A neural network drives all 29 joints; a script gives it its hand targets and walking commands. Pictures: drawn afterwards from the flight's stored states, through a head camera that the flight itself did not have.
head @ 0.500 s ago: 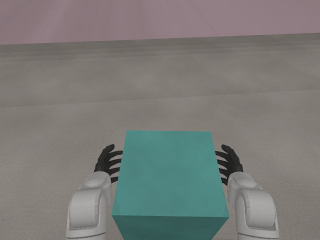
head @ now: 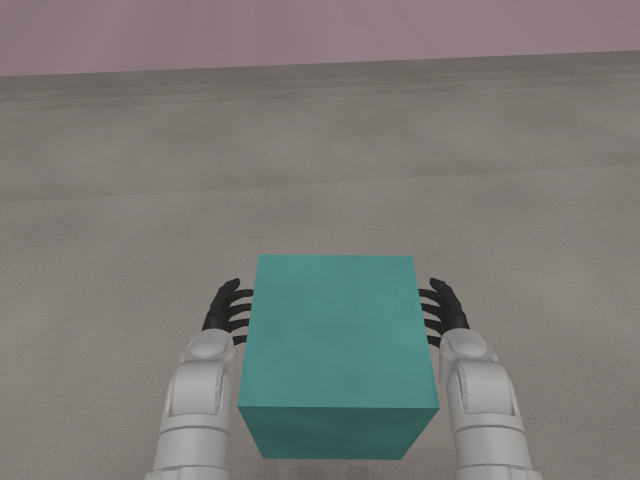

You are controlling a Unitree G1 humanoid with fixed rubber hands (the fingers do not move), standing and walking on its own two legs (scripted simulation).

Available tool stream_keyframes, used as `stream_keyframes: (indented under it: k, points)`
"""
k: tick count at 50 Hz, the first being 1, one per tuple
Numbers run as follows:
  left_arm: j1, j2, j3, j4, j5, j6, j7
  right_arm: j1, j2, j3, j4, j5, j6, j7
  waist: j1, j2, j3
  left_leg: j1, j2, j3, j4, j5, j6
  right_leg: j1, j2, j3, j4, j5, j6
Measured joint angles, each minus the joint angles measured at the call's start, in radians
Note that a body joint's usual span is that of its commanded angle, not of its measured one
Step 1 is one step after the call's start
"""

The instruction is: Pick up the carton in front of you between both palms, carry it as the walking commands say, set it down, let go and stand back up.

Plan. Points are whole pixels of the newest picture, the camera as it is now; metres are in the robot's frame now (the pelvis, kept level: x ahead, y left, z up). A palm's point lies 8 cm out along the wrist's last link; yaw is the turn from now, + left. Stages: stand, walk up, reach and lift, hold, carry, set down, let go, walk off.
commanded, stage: carry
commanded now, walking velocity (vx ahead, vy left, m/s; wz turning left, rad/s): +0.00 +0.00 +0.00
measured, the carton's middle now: (333, 362) +0.29 +0.00 -0.06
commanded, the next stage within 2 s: hold in 0.22 s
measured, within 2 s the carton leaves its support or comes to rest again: neither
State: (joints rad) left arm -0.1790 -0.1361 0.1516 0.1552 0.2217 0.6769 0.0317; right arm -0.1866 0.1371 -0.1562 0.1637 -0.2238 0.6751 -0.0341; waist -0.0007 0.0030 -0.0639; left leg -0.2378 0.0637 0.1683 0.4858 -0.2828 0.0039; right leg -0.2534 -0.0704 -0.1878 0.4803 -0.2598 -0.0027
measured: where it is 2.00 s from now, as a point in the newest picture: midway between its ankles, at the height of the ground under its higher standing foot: outside the picture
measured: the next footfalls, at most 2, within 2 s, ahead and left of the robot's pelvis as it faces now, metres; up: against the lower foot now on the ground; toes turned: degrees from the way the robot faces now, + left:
none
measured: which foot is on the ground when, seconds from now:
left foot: down 0.00-1.00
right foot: down 0.00-1.00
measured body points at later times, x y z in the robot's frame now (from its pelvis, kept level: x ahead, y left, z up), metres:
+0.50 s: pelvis -0.03 +0.00 +0.01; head -0.05 +0.00 +0.46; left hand +0.27 +0.15 +0.03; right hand +0.28 -0.15 +0.03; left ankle -0.02 +0.12 -0.74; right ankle -0.01 -0.13 -0.74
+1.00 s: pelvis -0.10 +0.00 -0.07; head +0.12 +0.00 +0.32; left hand +0.33 +0.14 -0.15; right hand +0.32 -0.16 -0.15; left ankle -0.02 +0.12 -0.74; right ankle -0.01 -0.13 -0.74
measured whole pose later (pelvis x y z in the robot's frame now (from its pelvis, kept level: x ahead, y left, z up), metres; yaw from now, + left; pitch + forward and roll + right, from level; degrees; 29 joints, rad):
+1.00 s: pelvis -0.10 +0.00 -0.07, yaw +1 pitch +20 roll +0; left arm -0.78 -0.13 0.48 0.60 0.38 0.25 -0.02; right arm -0.74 0.16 -0.55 0.53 -0.39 0.27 0.01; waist -0.03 0.01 0.17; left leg -0.99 -0.06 -0.08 0.93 -0.29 -0.01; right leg -0.99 0.04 0.08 0.91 -0.28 0.03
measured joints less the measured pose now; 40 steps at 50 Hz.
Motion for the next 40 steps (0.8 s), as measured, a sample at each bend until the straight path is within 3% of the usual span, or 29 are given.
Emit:
stream_keyframes:
  k: [11,12,15,17,21,25,33,40]
  points:
    - [0.006,0.001,-0.009,-0.041,-0.002,0.056,-0.001,0.006,0.0,0.009,-0.041,0.001,0.057,0.002,0.001,0.0,-0.018,-0.006,0.003,0.0,0.008,-0.001,-0.002,-0.007,0.0,0.0,0.009,-0.002,-0.002]
    - [0.008,0.0,-0.01,-0.042,-0.002,0.054,-0.002,0.007,0.0,0.01,-0.045,0.0,0.057,0.002,0.001,0.003,0.004,0.017,-0.004,-0.02,-0.008,0.041,0.0,0.016,0.01,0.018,-0.003,0.007,-0.014]
    - [0.028,0.003,-0.025,-0.056,0.005,0.05,-0.006,0.033,-0.004,0.027,-0.063,-0.006,0.052,0.003,-0.002,-0.004,0.063,0.105,-0.042,-0.111,-0.078,0.057,0.001,0.103,0.042,0.141,-0.074,0.089,0.009]
    - [0.031,0.003,-0.028,-0.048,0.01,0.048,-0.006,0.033,-0.004,0.026,-0.057,-0.009,0.053,0.005,-0.001,0.002,0.08,0.142,-0.051,-0.164,-0.122,0.058,-0.011,0.137,0.057,0.176,-0.104,0.07,0.01]
    - [0.008,0.001,-0.01,-0.025,0.015,0.045,-0.008,0.007,-0.001,0.012,-0.026,-0.017,0.047,0.008,0.001,-0.002,0.106,0.167,-0.061,-0.187,-0.144,0.088,-0.013,0.171,0.064,0.214,-0.137,0.077,0.019]
    - [-0.084,-0.015,0.058,0.076,0.052,0.03,-0.025,-0.084,0.016,-0.056,0.073,-0.055,0.032,0.023,-0.001,-0.002,0.123,0.156,-0.064,-0.198,-0.11,0.088,-0.011,0.164,0.065,0.213,-0.105,0.074,0.014]
    - [-0.396,-0.045,0.332,0.393,0.207,-0.093,-0.072,-0.389,0.053,-0.339,0.362,-0.209,-0.076,0.062,-0.022,0.003,0.195,0.033,-0.085,-0.241,0.066,0.041,-0.003,0.053,0.088,0.234,0.05,0.034,0.008]
    - [-0.563,-0.026,0.433,0.507,0.29,-0.212,-0.088,-0.536,0.048,-0.454,0.441,-0.29,-0.188,0.075,-0.031,0.004,0.234,-0.224,-0.102,-0.251,0.211,0.023,-0.008,-0.206,0.102,0.256,0.195,0.018,0.02]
